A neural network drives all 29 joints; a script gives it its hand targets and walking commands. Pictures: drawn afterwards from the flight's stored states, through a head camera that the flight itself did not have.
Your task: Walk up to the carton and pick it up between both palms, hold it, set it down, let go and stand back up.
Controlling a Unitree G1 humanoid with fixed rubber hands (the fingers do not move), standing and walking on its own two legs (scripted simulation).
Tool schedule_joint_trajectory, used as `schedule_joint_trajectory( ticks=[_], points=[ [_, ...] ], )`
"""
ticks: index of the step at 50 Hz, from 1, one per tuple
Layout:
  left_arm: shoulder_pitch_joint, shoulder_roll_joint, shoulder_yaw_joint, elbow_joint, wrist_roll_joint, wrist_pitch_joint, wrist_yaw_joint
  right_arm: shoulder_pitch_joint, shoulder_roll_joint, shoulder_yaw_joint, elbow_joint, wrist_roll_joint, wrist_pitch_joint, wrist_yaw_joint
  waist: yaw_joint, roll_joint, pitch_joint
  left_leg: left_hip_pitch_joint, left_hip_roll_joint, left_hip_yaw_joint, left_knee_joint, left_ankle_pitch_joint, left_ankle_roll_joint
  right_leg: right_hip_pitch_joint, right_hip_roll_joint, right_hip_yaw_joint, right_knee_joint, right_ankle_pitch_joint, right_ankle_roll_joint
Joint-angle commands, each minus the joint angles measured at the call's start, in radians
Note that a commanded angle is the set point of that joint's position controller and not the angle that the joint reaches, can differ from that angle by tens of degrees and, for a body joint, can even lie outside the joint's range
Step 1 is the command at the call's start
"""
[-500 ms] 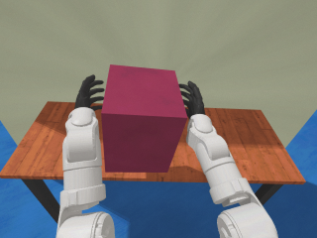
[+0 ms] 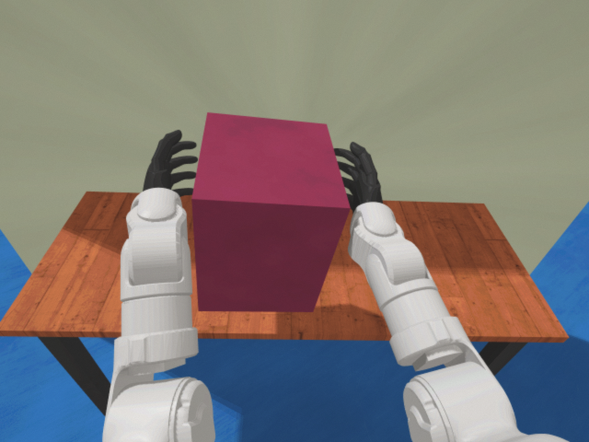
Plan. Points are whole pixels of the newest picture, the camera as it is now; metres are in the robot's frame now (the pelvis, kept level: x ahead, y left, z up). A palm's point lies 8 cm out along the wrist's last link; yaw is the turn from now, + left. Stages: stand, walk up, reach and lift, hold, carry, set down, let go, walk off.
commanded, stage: hold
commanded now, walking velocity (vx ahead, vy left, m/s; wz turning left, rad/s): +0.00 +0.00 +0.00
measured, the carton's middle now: (262, 217) +0.39 +0.02 +0.13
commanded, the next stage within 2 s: none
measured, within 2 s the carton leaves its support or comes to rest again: neither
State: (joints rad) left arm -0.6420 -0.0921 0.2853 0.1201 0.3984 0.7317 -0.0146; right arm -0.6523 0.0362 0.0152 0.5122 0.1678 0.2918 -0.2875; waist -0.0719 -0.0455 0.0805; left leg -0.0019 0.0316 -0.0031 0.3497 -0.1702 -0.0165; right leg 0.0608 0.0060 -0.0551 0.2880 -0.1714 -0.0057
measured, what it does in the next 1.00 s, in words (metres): stands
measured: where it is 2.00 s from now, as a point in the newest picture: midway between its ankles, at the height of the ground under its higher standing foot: outside the picture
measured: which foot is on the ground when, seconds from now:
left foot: down 0.00-1.00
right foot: down 0.00-1.00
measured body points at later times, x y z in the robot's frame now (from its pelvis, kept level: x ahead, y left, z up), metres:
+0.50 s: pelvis -0.01 +0.00 +0.00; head -0.05 +0.03 +0.45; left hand +0.37 +0.15 +0.19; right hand +0.36 -0.11 +0.17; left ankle +0.03 +0.13 -0.75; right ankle +0.01 -0.11 -0.75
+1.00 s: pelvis +0.00 +0.00 +0.00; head -0.04 +0.02 +0.45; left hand +0.37 +0.15 +0.19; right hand +0.37 -0.11 +0.17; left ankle +0.03 +0.13 -0.75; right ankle +0.01 -0.11 -0.75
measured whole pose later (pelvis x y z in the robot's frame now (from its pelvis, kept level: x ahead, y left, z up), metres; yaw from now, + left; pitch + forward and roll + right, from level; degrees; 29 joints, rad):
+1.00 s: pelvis +0.00 +0.00 +0.00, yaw +0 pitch -10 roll -1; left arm -0.60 -0.09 0.28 0.08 0.39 0.73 -0.01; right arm -0.61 0.05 0.03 0.48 0.16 0.28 -0.30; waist -0.07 -0.05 0.08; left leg -0.01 0.03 -0.01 0.36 -0.17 -0.02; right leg 0.06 0.01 -0.06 0.29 -0.17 -0.01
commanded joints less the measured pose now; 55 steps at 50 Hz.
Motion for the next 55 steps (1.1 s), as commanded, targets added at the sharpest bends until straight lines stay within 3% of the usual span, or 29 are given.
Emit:
schedule_joint_trajectory(
  ticks=[1, 3, 7, 10, 14, 22, 28, 29, 35, 38, 41, 43, 46, 49, 55],
  points=[
    [-0.556, -0.604, -0.557, -0.156, -0.199, -0.068, -0.128, -0.815, 0.596, 0.444, -0.447, 0.100, -0.089, 0.093, -0.011, 0.070, -0.512, 0.190, -0.070, 0.026, 0.046, 0.383, -0.014, 0.056, 0.048, -0.040, -0.009, 0.369, 0.068],
    [-0.542, -0.608, -0.601, -0.226, -0.222, -0.075, -0.120, -0.797, 0.596, 0.477, -0.518, 0.122, -0.098, 0.086, -0.018, 0.068, -0.572, 0.220, -0.072, 0.017, 0.073, 0.476, -0.028, 0.069, 0.060, -0.049, 0.003, 0.459, 0.070],
    [-0.519, -0.590, -0.636, -0.285, -0.235, -0.082, -0.112, -0.745, 0.592, 0.504, -0.564, 0.130, -0.085, 0.069, -0.034, 0.074, -0.561, 0.213, -0.071, -0.001, 0.092, 0.497, -0.037, 0.068, 0.057, -0.046, 0.012, 0.490, 0.070],
    [-0.531, -0.560, -0.583, -0.201, -0.205, -0.071, -0.121, -0.716, 0.578, 0.454, -0.476, 0.091, -0.066, 0.074, -0.029, 0.054, -0.412, 0.152, -0.063, 0.008, 0.041, 0.317, -0.017, -0.001, 0.043, -0.040, -0.027, 0.296, 0.064],
    [-0.580, -0.581, -0.567, -0.130, -0.183, -0.051, -0.128, -0.768, 0.572, 0.394, -0.406, 0.058, -0.068, 0.100, -0.023, 0.079, -0.378, 0.135, -0.055, 0.034, -0.019, 0.154, -0.004, -0.057, 0.034, -0.042, -0.052, 0.063, 0.050],
    [-0.616, -0.612, -0.547, -0.049, -0.180, -0.053, -0.122, -0.844, 0.562, 0.338, -0.329, 0.020, -0.097, 0.130, -0.016, 0.102, -0.409, 0.131, -0.044, 0.035, -0.031, 0.127, -0.001, -0.072, 0.044, -0.044, -0.054, -0.026, 0.030],
    [-0.604, -0.635, -0.565, -0.100, -0.200, -0.071, -0.104, -0.855, 0.568, 0.379, -0.370, 0.051, -0.112, 0.133, -0.009, 0.090, -0.497, 0.189, -0.049, 0.031, 0.010, 0.293, -0.012, -0.046, 0.057, -0.055, -0.036, 0.103, 0.034],
    [-0.611, -0.631, -0.572, -0.106, -0.202, -0.073, -0.103, -0.855, 0.570, 0.376, -0.371, 0.055, -0.111, 0.130, -0.017, 0.101, -0.509, 0.195, -0.050, 0.027, 0.019, 0.302, -0.017, -0.047, 0.057, -0.055, -0.033, 0.122, 0.038],
    [-0.565, -0.605, -0.541, -0.098, -0.189, -0.070, -0.109, -0.827, 0.580, 0.425, -0.402, 0.072, -0.097, 0.110, 0.000, 0.048, -0.453, 0.170, -0.062, 0.027, 0.022, 0.316, -0.005, 0.003, 0.055, -0.041, -0.034, 0.221, 0.053],
    [-0.557, -0.595, -0.543, -0.128, -0.190, -0.067, -0.118, -0.807, 0.588, 0.446, -0.416, 0.089, -0.087, 0.103, 0.002, 0.057, -0.444, 0.173, -0.067, 0.031, 0.025, 0.318, -0.004, 0.016, 0.049, -0.039, -0.027, 0.270, 0.062],
    [-0.571, -0.574, -0.521, -0.097, -0.171, -0.062, -0.128, -0.803, 0.594, 0.422, -0.380, 0.075, -0.075, 0.101, 0.006, 0.036, -0.395, 0.149, -0.065, 0.034, 0.002, 0.228, 0.007, 0.006, 0.039, -0.032, -0.042, 0.205, 0.064],
    [-0.597, -0.576, -0.517, -0.107, -0.168, -0.065, -0.130, -0.791, 0.604, 0.408, -0.354, 0.062, -0.075, 0.105, -0.001, 0.051, -0.394, 0.149, -0.064, 0.035, -0.007, 0.203, 0.010, -0.015, 0.034, -0.031, -0.049, 0.169, 0.058],
    [-0.601, -0.590, -0.532, -0.097, -0.183, -0.068, -0.132, -0.805, 0.605, 0.404, -0.365, 0.063, -0.083, 0.108, -0.006, 0.070, -0.429, 0.157, -0.063, 0.039, -0.006, 0.230, 0.001, -0.003, 0.035, -0.034, -0.043, 0.185, 0.056],
    [-0.577, -0.617, -0.588, -0.140, -0.205, -0.074, -0.127, -0.806, 0.596, 0.430, -0.428, 0.070, -0.098, 0.098, -0.021, 0.091, -0.489, 0.189, -0.065, 0.029, 0.029, 0.346, -0.015, 0.016, 0.043, -0.043, -0.024, 0.278, 0.058],
    [-0.574, -0.614, -0.599, -0.124, -0.212, -0.078, -0.118, -0.807, 0.587, 0.423, -0.453, 0.068, -0.097, 0.094, -0.030, 0.070, -0.465, 0.170, -0.061, 0.021, 0.026, 0.291, -0.012, -0.021, 0.043, -0.044, -0.033, 0.214, 0.054]
  ],
)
